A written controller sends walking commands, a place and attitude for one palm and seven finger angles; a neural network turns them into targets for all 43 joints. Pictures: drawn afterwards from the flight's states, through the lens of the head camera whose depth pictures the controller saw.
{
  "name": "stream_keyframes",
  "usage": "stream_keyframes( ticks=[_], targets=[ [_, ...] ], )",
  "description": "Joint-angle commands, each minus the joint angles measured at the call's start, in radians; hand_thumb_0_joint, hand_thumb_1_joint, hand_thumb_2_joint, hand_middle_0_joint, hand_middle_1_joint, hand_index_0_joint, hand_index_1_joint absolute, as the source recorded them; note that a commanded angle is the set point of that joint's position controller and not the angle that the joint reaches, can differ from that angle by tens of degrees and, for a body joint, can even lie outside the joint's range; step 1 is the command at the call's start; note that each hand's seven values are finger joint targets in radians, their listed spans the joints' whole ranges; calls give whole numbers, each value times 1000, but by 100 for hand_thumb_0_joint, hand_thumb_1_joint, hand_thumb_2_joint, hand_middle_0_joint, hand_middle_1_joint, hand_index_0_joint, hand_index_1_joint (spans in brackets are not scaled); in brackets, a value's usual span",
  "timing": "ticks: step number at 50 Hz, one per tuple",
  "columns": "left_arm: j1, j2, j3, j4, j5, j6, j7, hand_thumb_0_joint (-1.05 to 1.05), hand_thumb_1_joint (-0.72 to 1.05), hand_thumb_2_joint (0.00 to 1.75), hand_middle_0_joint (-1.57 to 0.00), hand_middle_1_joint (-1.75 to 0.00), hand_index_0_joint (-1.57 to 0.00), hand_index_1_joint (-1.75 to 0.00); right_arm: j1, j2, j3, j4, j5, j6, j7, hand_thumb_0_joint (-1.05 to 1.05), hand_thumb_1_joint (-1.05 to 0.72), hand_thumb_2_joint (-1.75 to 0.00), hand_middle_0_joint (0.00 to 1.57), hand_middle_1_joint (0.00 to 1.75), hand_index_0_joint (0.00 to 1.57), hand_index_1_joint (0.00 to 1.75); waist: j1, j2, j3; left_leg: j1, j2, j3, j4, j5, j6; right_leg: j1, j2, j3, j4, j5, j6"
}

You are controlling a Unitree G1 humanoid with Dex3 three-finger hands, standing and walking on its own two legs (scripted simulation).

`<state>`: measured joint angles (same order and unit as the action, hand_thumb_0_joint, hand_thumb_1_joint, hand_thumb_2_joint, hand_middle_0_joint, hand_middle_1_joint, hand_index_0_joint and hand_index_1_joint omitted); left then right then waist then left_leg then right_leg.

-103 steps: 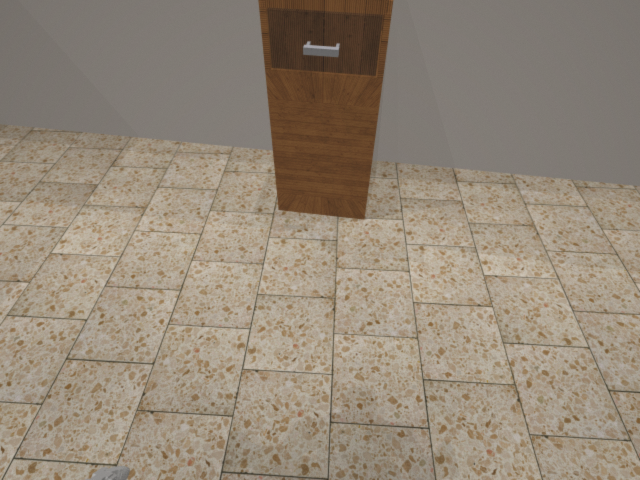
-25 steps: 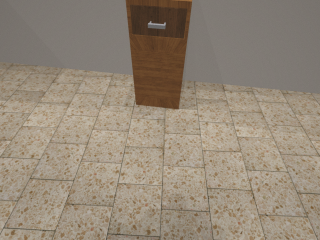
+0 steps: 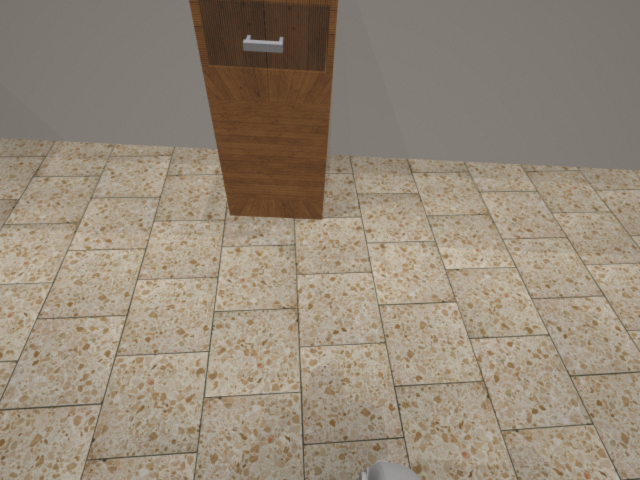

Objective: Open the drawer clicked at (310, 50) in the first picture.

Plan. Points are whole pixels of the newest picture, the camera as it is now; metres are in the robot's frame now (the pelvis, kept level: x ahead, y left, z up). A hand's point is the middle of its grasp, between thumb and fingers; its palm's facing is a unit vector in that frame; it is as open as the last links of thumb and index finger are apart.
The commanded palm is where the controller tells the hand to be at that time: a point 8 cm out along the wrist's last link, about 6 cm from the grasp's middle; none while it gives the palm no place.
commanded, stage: walk to a spot facing it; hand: left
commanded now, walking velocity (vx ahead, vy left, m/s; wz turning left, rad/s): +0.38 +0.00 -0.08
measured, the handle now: (264, 42) +1.20 +0.18 -0.01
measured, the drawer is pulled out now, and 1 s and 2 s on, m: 0.00 0.00 0.00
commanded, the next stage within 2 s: take the last steps up to it in 0.56 s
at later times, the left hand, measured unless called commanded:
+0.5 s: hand (219, 448) +0.20 +0.15 -0.18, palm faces +0.10 -0.98 -0.15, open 7.2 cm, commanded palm none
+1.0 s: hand (212, 321) +0.40 +0.20 -0.17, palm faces +0.05 -0.99 -0.15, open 7.3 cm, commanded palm none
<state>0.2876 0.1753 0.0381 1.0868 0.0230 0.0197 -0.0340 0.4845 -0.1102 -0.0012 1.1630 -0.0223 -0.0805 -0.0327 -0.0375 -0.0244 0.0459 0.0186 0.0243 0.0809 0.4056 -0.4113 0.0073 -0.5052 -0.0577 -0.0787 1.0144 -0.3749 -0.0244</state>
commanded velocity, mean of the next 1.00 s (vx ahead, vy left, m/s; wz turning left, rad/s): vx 0.31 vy -0.02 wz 0.01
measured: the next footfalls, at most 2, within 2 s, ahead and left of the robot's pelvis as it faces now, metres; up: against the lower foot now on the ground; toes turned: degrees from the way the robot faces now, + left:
right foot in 0.16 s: +0.22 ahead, -0.14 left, +0.00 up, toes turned -8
left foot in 0.60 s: +0.36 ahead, +0.10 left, +0.00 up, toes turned +14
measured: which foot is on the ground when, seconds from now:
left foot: down 0.00-0.16, up 0.18-0.58, down 0.60-1.00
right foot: up 0.00-0.14, down 0.16-0.60, up 0.62-1.00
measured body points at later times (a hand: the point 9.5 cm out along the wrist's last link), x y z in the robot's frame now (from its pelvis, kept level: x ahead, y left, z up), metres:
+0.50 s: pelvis +0.20 -0.03 +0.00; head +0.19 +0.00 +0.45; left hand +0.19 +0.20 -0.16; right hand +0.29 -0.26 -0.13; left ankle +0.30 +0.09 -0.70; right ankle +0.18 -0.13 -0.73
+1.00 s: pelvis +0.37 +0.02 +0.01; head +0.38 +0.04 +0.46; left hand +0.40 +0.25 -0.15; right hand +0.32 -0.20 -0.14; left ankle +0.33 +0.09 -0.73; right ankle +0.46 -0.13 -0.68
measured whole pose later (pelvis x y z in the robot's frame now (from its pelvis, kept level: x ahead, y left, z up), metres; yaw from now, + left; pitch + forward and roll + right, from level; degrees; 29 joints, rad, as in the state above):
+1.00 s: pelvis +0.37 +0.02 +0.01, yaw +2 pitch -1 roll +0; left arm 0.23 0.18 0.06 1.08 0.03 0.02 -0.01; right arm 0.40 -0.11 -0.03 1.13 -0.02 -0.06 -0.03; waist -0.02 -0.03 0.04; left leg -0.05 0.01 0.22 0.33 -0.26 0.06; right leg -0.52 -0.13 -0.08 0.86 -0.20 0.03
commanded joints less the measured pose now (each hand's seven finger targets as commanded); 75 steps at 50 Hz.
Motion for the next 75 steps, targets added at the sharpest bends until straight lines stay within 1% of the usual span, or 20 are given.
stream_keyframes(
  ticks=[1, 6, 8, 9, 14, 24, 28, 29, 30, 31, 33, 36, 53, 57, 58, 59, 60, 62, 65, 75],
  targets=[
    [-200, 16, 6, -156, -7, -50, -8, 0, 90, 90, -20, -30, -20, -30, 65, -174, -39, 4, -2, -19, -12, 0, -90, -90, 20, 30, 20, 30, 5, 173, 140, -84, 221, -103, -212, 535, 138, -22, -14, -54, -276, 115, -9],
    [173, 114, 43, -42, 8, -71, 13, 0, 90, 90, -20, -30, -20, -30, 29, -199, -54, 11, 12, -8, -1, 0, -90, -90, 20, 30, 20, 30, 184, 76, -82, -205, 157, 6, 296, 769, 65, 558, 49, -64, -451, 220, -69],
    [316, 293, 81, -5, -2, -81, 38, 0, 90, 90, -20, -30, -20, -30, 61, -83, -42, -44, 28, -6, 11, 0, -90, -90, 20, 30, 20, 30, 180, -226, -246, -591, -8, -20, 949, -143, 25, 761, -437, 637, -695, 50, -236],
    [229, 279, 80, -29, -14, -75, 39, 0, 90, 90, -20, -30, -20, -30, -28, -101, -50, -62, 26, 3, 17, 0, -90, -90, 20, 30, 20, 30, 177, -148, -168, -634, 55, -91, 1029, -97, 41, 612, -427, 640, -783, -178, -240],
    [-27, 111, 26, -82, 7, -86, 51, 0, 90, 90, -20, -30, -20, -30, -1, -57, -57, -52, -8, 58, 32, 0, -90, -90, 20, 30, 20, 30, -2, -61, 24, -522, 148, -63, 832, 99, 1, 126, -269, 189, -838, -72, -123],
    [89, 137, 27, -35, 8, -98, 43, 0, 90, 90, -20, -30, -20, -30, -280, -75, -62, -194, 1, 43, 69, 0, -90, -90, 20, 30, 20, 30, 49, -58, 91, -489, 115, 20, 332, 194, -6, 252, -252, 76, -845, 33, -123],
    [100, 130, 29, -32, 3, -86, 44, 0, 90, 90, -20, -30, -20, -30, -136, -129, -71, -157, -3, 23, 58, 0, -90, -90, 20, 30, 20, 30, -27, 78, 22, -142, 56, 57, 121, 175, 12, 205, -174, -27, -564, 177, -71],
    [119, 85, 22, -46, -4, -84, 37, 0, 90, 90, -20, -30, -20, -30, -8, -219, -90, -127, -14, 15, 46, 0, -90, -90, 20, 30, 20, 30, -70, 261, -54, 37, 213, -188, -7, 110, 78, 75, -66, -109, -271, 128, -14],
    [100, 49, 12, -84, -8, -87, 30, 0, 90, 90, -20, -30, -20, -30, 89, -313, -108, -108, -11, 19, 33, 0, -90, -90, 20, 30, 20, 30, -84, 405, -95, 128, 425, -501, -147, 163, 180, -114, 42, -114, 37, -213, 26],
    [42, 79, 14, -92, -1, -84, 38, 0, 90, 90, -20, -30, -20, -30, 71, -284, -98, -97, -6, 22, 17, 0, -90, -90, 20, 30, 20, 30, -91, 295, -103, 107, 435, -529, -166, 187, 195, -169, 9, 9, 194, -190, 11],
    [20, 66, 20, -65, 1, -81, 30, 0, 90, 90, -20, -30, -20, -30, -73, -203, -73, -135, 2, 12, 11, 0, -90, -90, 20, 30, 20, 30, -29, 121, -25, -49, 386, -348, -162, 302, 172, -175, -68, 55, 258, -30, 20],
    [109, 17, 13, -16, 6, -49, 30, 0, 90, 90, -20, -30, -20, -30, -142, -145, -50, -129, 8, -6, 6, 0, -90, -90, 20, 30, 20, 30, 42, 118, -22, -170, 292, -124, -182, 478, 126, -42, -79, 50, 172, 77, 50],
    [-200, 11, 17, -108, 3, -38, 14, 0, 90, 90, -20, -30, -20, -30, 45, -148, -66, -15, -12, 11, 1, 0, -90, -90, 20, 30, 20, 30, -21, 135, 99, -51, 305, -46, -180, 426, 141, -36, -45, -35, -332, 110, 24],
    [11, 62, 32, -42, 6, -61, 20, 0, 90, 90, -20, -30, -20, -30, 18, -147, -62, -7, -1, 16, 6, 0, -90, -90, 20, 30, 20, 30, 89, 45, -22, -162, 228, 46, 131, 557, 77, 386, 20, -80, -534, 196, -19],
    [157, 135, 50, 0, 10, -73, 30, 0, 90, 90, -20, -30, -20, -30, 6, -116, -56, -24, 11, 10, 15, 0, -90, -90, 20, 30, 20, 30, 152, -74, -116, -357, 165, 107, 365, 413, 35, 627, -139, 98, -563, 165, -79],
    [272, 235, 72, 22, 0, -77, 40, 0, 90, 90, -20, -30, -20, -30, -6, -64, -42, -64, 17, 9, 18, 0, -90, -90, 20, 30, 20, 30, 164, -270, -176, -605, 29, 119, 680, -149, -7, 779, -384, 463, -674, 276, -188],
    [266, 245, 71, 23, -14, -78, 45, 0, 90, 90, -20, -30, -20, -30, -71, -103, -48, -79, 15, 21, 19, 0, -90, -90, 20, 30, 20, 30, 173, -220, -183, -630, 53, -17, 832, -175, 9, 671, -404, 526, -751, 182, -214],
    [80, 143, 50, -28, -11, -72, 55, 0, 90, 90, -20, -30, -20, -30, -134, -85, -65, -91, 6, 29, 24, 0, -90, -90, 20, 30, 20, 30, 99, -40, -10, -662, 131, -71, 876, 11, 14, 437, -345, 372, -807, -4, -178],
    [22, 59, 22, -41, 0, -91, 55, 0, 90, 90, -20, -30, -20, -30, -71, -48, -59, -65, -6, 53, 31, 0, -90, -90, 20, 30, 20, 30, 23, -71, 27, -554, 140, -38, 745, 117, -18, 270, -245, 156, -837, 174, -120],
    [107, 117, 26, -5, 3, -97, 46, 0, 90, 90, -20, -30, -20, -30, -299, -72, -52, -171, 0, 44, 57, 0, -90, -90, 20, 30, 20, 30, 63, -96, 44, -496, 88, 32, 304, 163, -27, 362, -226, 94, -796, 337, -130]
  ],
)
